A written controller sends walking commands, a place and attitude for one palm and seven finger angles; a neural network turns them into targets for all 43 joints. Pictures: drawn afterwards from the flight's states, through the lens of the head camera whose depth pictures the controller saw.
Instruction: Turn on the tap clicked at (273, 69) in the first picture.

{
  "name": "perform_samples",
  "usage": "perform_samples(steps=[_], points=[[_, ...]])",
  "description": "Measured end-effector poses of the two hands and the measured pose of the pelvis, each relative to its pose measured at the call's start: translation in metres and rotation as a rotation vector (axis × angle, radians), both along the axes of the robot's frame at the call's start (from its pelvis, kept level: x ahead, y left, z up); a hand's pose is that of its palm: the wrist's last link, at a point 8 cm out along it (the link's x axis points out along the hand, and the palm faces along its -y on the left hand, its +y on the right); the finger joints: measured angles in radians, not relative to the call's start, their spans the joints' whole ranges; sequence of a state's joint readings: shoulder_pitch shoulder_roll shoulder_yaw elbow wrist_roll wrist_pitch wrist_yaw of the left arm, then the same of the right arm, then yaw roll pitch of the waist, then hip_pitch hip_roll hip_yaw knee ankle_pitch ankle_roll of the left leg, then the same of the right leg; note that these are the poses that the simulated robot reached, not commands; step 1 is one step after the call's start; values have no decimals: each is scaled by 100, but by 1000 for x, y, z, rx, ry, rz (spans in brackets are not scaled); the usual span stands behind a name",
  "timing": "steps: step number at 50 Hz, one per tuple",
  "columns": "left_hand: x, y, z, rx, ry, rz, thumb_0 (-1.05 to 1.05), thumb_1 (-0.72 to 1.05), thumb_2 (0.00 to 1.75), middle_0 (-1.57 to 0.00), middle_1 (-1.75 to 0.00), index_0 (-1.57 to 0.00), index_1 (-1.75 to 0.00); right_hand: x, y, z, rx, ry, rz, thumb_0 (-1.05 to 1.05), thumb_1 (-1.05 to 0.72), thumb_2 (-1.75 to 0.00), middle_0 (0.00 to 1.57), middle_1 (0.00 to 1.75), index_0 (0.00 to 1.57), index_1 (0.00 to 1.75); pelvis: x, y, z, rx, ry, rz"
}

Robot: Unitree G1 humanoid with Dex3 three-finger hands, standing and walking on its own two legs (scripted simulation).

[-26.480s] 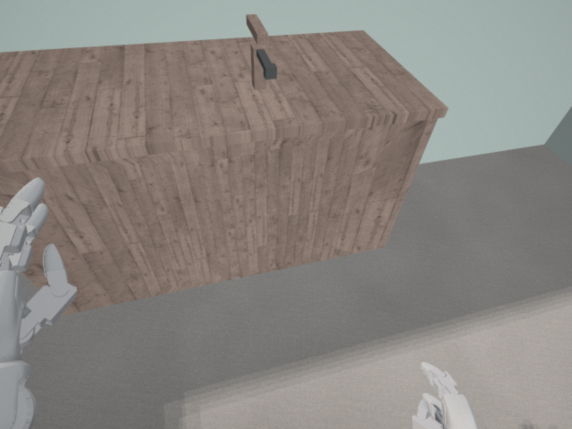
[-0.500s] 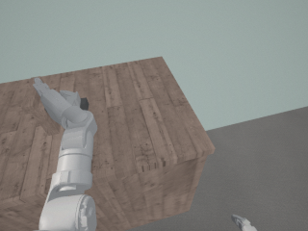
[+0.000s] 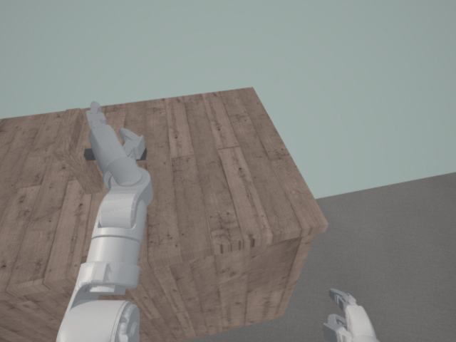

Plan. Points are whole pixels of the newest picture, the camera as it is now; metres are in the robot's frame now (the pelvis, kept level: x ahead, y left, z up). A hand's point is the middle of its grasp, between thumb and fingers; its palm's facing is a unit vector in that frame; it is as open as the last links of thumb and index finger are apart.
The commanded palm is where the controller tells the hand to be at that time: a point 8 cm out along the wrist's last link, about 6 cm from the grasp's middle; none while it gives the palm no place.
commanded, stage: draw the hand back beside the body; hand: left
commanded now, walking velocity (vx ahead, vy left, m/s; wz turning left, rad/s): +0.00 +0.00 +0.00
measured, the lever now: (139, 151) +0.45 +0.24 +0.09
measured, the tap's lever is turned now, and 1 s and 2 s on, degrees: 82 82 82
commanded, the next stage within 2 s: step back with the hand held close in 1.38 s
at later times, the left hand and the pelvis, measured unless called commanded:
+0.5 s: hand (110, 189) +0.28 +0.21 +0.17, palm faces +0.31 -0.92 -0.23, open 7.7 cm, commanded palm +0.24 +0.26 +0.17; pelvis -0.02 +0.01 +0.00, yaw -2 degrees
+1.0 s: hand (73, 232) +0.22 +0.24 +0.15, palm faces +0.35 -0.89 -0.31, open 7.5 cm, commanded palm +0.17 +0.29 +0.17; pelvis -0.01 +0.02 +0.00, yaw -2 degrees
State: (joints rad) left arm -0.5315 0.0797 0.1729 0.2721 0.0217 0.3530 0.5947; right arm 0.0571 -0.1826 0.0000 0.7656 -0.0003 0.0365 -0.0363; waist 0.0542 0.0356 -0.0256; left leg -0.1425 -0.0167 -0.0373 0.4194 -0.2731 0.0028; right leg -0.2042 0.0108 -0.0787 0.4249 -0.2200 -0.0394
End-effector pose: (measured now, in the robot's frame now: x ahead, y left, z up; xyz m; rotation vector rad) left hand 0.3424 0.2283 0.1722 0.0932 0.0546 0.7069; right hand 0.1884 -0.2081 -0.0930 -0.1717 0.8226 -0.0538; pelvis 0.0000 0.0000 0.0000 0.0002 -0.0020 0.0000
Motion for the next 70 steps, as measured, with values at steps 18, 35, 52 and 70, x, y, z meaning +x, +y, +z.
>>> perform_samples(steps=[18, 35, 52, 70], points=[[-91, 46, -9, 217, -91, -341, 2, 90, 90, -17, -19, -17, -19, -69, -34, -6, -33, 24, -88, 1, -91, -90, 20, 30, 20, 30, -13, 4, 2, -6, -91, -37], [-121, 38, -12, 262, -125, -444, 1, 89, 90, -19, -24, -19, -25, -43, -1, 13, 34, -106, -61, 1, -91, -90, 20, 30, 20, 30, -19, 11, 4, -9, -94, -50], [-168, 57, -10, 312, -98, -380, 1, 89, 90, -20, -29, -20, -29, -22, 3, 15, -7, -116, -9, 1, -91, -90, 20, 30, 20, 30, -8, 17, 3, -13, -87, -32], [-186, 62, -7, 337, -78, -335, 1, 89, 90, -21, -30, -20, -30, -24, 6, 11, -1, -119, 0, 1, -91, -90, 20, 30, 20, 30, -13, 15, 1, -10, -84, -23]])
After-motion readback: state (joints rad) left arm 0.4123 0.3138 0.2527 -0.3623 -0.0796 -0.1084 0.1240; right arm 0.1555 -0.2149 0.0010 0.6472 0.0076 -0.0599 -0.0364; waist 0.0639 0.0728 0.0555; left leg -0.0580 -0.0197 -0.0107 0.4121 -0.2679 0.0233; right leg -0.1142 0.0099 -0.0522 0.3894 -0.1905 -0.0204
